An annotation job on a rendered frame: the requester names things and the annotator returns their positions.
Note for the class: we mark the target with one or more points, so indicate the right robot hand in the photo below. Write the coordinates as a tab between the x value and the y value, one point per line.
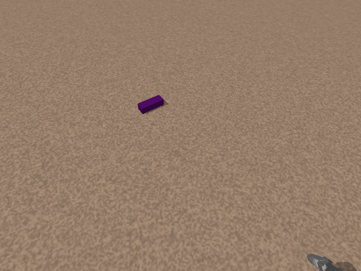
322	263

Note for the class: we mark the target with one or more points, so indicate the carton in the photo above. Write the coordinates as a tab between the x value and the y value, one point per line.
150	104

